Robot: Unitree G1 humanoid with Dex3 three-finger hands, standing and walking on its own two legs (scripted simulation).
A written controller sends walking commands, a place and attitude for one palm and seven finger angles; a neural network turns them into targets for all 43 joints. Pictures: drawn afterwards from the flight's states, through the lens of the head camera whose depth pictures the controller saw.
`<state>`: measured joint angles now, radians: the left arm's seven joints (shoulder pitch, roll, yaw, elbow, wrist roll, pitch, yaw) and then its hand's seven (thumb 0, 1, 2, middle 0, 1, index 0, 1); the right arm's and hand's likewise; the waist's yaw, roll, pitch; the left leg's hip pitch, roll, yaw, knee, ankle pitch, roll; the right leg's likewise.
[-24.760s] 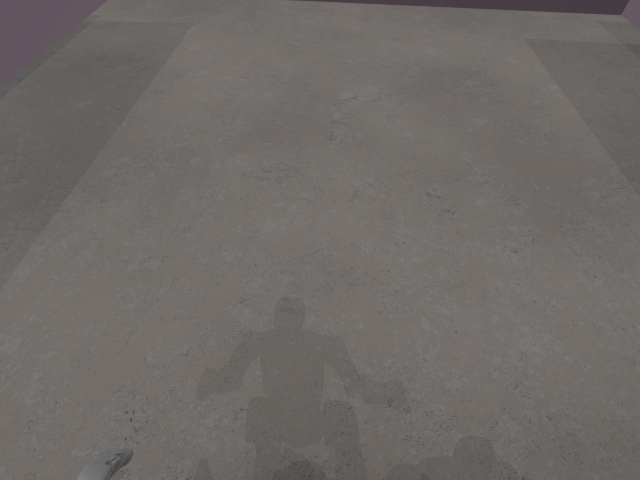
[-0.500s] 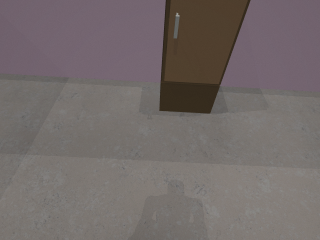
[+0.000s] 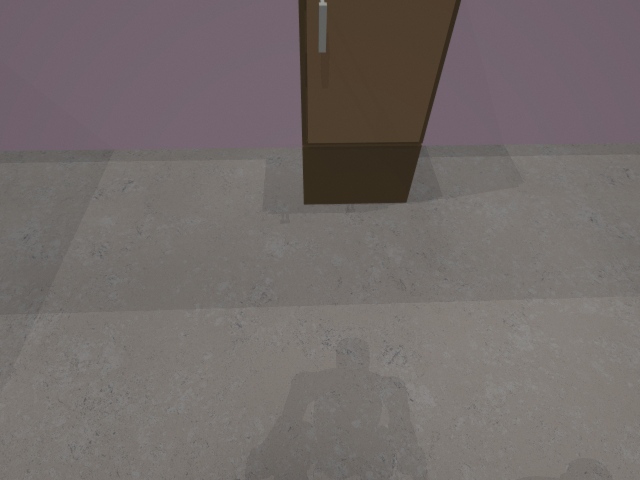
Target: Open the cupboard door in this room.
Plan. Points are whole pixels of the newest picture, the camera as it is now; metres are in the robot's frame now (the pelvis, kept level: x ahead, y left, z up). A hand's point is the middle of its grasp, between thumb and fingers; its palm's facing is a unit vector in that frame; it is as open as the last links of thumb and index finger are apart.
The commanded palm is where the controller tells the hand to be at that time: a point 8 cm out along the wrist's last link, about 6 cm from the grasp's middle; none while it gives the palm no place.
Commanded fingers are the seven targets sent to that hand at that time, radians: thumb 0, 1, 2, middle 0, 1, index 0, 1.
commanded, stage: walk to a spot facing it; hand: left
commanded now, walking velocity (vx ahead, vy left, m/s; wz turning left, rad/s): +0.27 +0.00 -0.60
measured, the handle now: (322, 25) +1.22 +0.08 +0.00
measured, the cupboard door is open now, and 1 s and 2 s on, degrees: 0 0 0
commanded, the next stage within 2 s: turn to face it in 1.10 s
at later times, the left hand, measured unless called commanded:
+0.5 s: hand out of the picture +0.08 +0.10 -0.15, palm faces -0.14 -0.97 -0.20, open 7.4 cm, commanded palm none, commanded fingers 0.00 0.90 0.90 -0.20 -0.30 -0.20 -0.30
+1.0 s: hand (305, 264) +0.52 +0.07 -0.16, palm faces -0.43 -0.88 -0.20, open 7.4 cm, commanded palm none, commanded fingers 0.00 0.90 0.90 -0.20 -0.30 -0.20 -0.30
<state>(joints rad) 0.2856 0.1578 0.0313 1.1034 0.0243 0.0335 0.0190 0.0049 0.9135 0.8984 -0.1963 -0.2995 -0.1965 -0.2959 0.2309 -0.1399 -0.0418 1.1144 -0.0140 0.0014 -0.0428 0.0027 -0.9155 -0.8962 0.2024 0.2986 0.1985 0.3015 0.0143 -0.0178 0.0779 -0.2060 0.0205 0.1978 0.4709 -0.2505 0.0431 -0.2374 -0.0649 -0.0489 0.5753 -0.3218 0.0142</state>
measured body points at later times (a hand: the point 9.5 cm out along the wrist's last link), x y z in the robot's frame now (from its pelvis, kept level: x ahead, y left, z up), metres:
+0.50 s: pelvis +0.10 -0.08 +0.01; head +0.14 -0.11 +0.45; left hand +0.08 +0.15 -0.13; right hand +0.18 -0.35 -0.14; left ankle +0.20 +0.08 -0.65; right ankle +0.00 -0.13 -0.74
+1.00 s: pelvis +0.34 -0.08 +0.00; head +0.38 -0.07 +0.45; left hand +0.54 +0.11 -0.15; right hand +0.22 -0.31 -0.13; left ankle +0.33 +0.00 -0.74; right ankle +0.30 -0.23 -0.63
